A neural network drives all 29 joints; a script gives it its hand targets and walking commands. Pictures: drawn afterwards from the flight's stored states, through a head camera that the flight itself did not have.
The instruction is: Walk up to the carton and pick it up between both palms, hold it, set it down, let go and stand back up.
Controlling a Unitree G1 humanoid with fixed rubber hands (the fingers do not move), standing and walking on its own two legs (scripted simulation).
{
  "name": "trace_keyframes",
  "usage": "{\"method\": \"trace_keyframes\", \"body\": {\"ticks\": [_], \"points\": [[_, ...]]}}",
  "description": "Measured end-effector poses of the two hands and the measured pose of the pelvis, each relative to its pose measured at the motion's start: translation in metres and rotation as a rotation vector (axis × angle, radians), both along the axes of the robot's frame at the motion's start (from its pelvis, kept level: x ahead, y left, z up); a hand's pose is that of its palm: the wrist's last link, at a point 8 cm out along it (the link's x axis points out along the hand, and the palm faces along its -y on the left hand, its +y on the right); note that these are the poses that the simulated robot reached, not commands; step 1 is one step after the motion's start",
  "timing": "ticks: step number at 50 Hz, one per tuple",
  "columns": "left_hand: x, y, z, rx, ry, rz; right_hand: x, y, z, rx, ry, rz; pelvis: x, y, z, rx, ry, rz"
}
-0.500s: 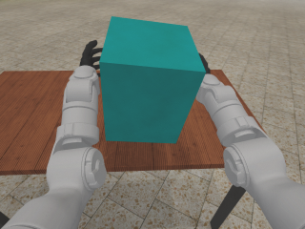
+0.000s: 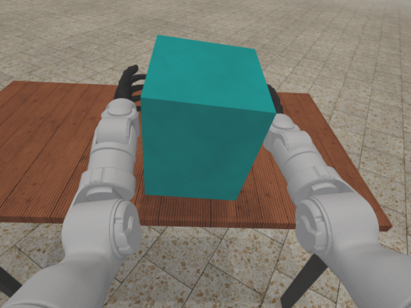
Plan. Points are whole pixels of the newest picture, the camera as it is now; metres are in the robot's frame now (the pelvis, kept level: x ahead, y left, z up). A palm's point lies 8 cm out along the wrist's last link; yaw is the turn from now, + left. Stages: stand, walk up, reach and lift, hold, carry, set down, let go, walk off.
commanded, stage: set down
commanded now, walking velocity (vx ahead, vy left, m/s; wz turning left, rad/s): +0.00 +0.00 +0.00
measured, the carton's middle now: (199, 122) +0.43 +0.04 +0.17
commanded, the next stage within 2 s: none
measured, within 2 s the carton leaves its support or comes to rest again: rests again in 1.60 s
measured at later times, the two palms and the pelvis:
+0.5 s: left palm (131, 113) +0.42 +0.18 +0.20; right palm (271, 129) +0.42 -0.11 +0.17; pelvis +0.00 +0.00 +0.00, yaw -1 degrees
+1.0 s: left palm (137, 128) +0.43 +0.17 +0.15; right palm (269, 141) +0.43 -0.12 +0.13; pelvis +0.01 +0.00 +0.00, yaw -2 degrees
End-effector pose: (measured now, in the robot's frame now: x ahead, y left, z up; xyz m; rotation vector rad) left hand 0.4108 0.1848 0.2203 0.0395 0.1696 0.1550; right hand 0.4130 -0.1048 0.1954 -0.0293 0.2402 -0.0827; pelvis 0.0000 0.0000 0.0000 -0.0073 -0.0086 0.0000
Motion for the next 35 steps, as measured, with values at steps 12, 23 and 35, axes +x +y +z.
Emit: {"method": "trace_keyframes", "body": {"ticks": [12, 23, 35], "points": [[0.003, -0.005, -0.011, -0.011, 0.028, 0.002, 0.002, -0.005, -0.011, -0.001, 0.024, -0.003, -0.002, 0.003, 0.0, 0.002, 0.017, -0.013], [0.007, -0.006, -0.021, -0.016, 0.03, 0.013, 0.007, -0.005, -0.025, 0.017, 0.021, 0.003, 0.0, 0.002, 0.001, 0.004, 0.036, -0.021], [0.014, -0.004, -0.047, -0.026, 0.053, 0.013, 0.014, -0.004, -0.047, 0.011, 0.031, 0.003, 0.003, 0.001, 0.001, 0.006, 0.072, -0.026]]}}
